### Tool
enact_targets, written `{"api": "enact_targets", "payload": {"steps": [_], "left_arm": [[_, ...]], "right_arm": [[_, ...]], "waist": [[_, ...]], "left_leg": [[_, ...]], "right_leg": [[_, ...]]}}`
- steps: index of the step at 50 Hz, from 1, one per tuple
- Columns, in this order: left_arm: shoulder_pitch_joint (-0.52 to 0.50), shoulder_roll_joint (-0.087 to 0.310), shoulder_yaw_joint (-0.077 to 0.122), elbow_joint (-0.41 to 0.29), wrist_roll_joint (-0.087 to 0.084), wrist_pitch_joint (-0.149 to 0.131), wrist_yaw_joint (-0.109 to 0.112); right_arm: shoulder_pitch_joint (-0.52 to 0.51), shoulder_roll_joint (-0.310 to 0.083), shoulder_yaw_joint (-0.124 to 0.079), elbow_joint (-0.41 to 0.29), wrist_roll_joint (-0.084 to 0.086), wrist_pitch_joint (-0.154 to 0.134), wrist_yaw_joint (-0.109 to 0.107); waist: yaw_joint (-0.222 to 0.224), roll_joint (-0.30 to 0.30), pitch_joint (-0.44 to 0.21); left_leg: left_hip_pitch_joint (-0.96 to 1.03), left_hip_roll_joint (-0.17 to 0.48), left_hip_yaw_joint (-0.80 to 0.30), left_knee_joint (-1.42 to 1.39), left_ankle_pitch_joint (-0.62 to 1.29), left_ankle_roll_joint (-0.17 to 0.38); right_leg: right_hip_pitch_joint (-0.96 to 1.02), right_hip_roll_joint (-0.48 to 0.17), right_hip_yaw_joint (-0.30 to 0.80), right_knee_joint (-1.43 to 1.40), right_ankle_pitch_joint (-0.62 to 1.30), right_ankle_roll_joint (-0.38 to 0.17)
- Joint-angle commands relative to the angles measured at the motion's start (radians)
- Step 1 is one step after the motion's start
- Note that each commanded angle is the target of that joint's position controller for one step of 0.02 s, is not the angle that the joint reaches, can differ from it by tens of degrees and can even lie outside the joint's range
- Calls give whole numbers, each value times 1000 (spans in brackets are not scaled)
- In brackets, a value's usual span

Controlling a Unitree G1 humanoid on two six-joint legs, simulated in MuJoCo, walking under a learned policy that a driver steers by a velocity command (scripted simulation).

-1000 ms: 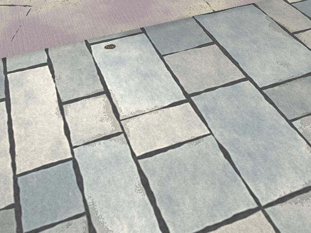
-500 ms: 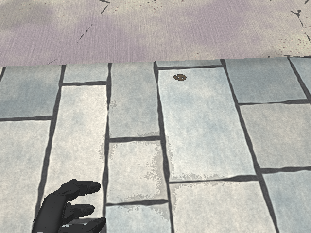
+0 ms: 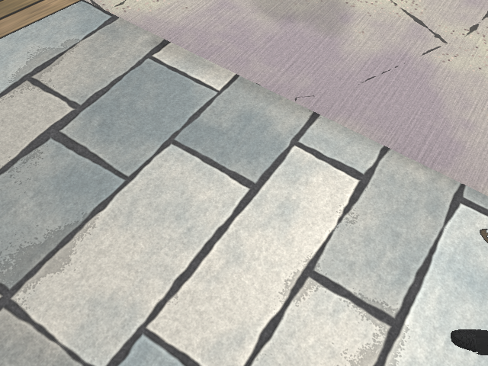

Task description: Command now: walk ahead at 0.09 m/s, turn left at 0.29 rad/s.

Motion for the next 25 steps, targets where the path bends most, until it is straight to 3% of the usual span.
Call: {"api": "enact_targets", "payload": {"steps": [1, 2, 3, 4, 5, 6, 7, 8, 10, 12, 14, 16, 18, 20, 21, 22, 23, 24, 25], "left_arm": [[-25, 97, 8, -32, -15, -12, -16], [11, 24, -26, -38, 35, -17, -25], [83, -24, -55, -37, 47, -8, -39], [27, 66, -28, -18, 13, 10, -38], [3, 87, -16, -28, -9, 23, -34], [6, 91, -9, -16, -6, 33, -19], [18, 114, 3, -8, 4, 46, -4], [48, 122, 12, -1, 5, 58, 3], [85, 89, 17, 2, -1, 75, 16], [60, 42, 8, -20, 1, 87, 19], [26, 9, -2, -51, 9, 89, 8], [24, 17, 1, -74, 12, 89, -9], [45, 32, 9, -90, 13, 91, -25], [114, 27, 18, -76, 15, 97, -32], [156, 51, 33, -61, 24, 97, -24], [181, 169, 66, -73, 32, 89, -4], [175, 261, 76, -109, 57, 67, -4], [193, 240, 76, -115, 76, 41, -17], [155, 219, 71, -122, 62, 23, -17]], "right_arm": [[117, -84, -34, -30, -19, -24, -5], [172, -168, -45, -37, -38, -32, -25], [118, -105, -5, -52, -67, -42, -31], [124, -43, 9, -33, -67, -51, -20], [97, -64, 3, -6, -59, -60, -15], [57, -106, -12, 4, -50, -62, -17], [26, -128, -22, 8, -41, -62, -26], [5, -135, -25, 10, -43, -59, -36], [-24, -82, -16, 12, -47, -57, -54], [-35, -46, -13, 25, -45, -56, -69], [-36, -47, -20, 40, -45, -54, -78], [-29, -62, -31, 56, -40, -52, -81], [-30, -77, -41, 73, -24, -51, -79], [-58, -74, -45, 87, 2, -47, -76], [-26, -42, -43, 109, 11, -43, -71], [11, -6, -38, 107, -14, -36, -66], [-103, 17, -25, 31, -40, -41, -68], [-164, -19, -33, 22, -34, -49, -70], [-163, -29, -39, 29, -16, -54, -73]], "waist": [[-93, -6, -189], [-94, 179, -280], [-53, 281, -406], [-107, 148, -390], [-90, 138, -306], [-76, 120, -261], [-69, 137, -222], [-50, 137, -206], [-33, 126, -206], [-42, 125, -190], [-54, 128, -197], [-57, 138, -219], [-46, 156, -224], [-2, 132, -220], [4, 54, -188], [-20, -229, -128], [-15, -393, -112], [37, -253, -193], [5, -182, -167]], "left_leg": [[362, -68, 7, -257, 201, 68], [581, 152, -234, -258, 714, 132], [628, 374, -421, -254, 754, 334], [526, 330, -360, -284, 622, 344], [481, 271, -269, -291, 523, 294], [438, 243, -219, -308, 438, 254], [375, 242, -182, -324, 419, 244], [313, 237, -140, -338, 426, 243], [299, 238, -81, -359, 347, 238], [301, 239, -36, -369, 248, 224], [311, 253, -3, -360, 227, 218], [331, 280, 11, -343, 248, 214], [346, 302, 27, -313, 257, 191], [311, 285, 82, -223, 200, 126], [249, 224, 131, -102, 64, 62], [33, 96, 226, 186, -206, -40], [-258, -76, 100, 439, -506, -102], [-295, -84, -48, 557, -501, -80], [-310, -74, -91, 567, -407, -54]], "right_leg": [[-38, -164, 118, 76, 382, -119], [-190, -76, 60, 289, 61, -35], [-299, -34, 181, 444, -444, 28], [-279, -37, 269, 528, -438, 47], [-318, -31, 282, 551, -417, 45], [-343, -27, 275, 563, -371, 47], [-337, -17, 270, 607, -315, 59], [-312, -1, 255, 671, -275, 72], [-324, 3, 242, 705, -217, 83], [-333, -18, 237, 630, -167, 80], [-297, -31, 223, 519, -149, 66], [-247, -28, 201, 437, -137, 45], [-202, -20, 177, 354, -132, 14], [-96, 18, 131, 182, -20, -33], [-36, 44, 171, 69, 70, -77], [48, -127, 469, -59, 436, -167], [118, -283, 823, -116, 638, -356], [140, -301, 834, -155, 506, -399], [144, -247, 766, -149, 426, -345]]}}
Velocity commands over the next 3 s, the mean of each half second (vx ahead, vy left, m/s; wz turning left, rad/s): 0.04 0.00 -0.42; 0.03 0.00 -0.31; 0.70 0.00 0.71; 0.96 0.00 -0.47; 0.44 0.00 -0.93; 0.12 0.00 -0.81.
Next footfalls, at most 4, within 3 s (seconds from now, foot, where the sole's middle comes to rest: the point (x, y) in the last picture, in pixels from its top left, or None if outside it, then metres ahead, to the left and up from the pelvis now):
0.02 left None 0.13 0.12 -0.77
0.42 right None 0.05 -0.13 -0.77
0.90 left None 0.19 0.05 -0.77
1.46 left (237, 329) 0.51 0.04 -0.77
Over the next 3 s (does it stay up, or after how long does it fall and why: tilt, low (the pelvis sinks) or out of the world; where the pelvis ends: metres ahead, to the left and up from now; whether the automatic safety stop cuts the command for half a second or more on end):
stays up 1.19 -0.10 -0.01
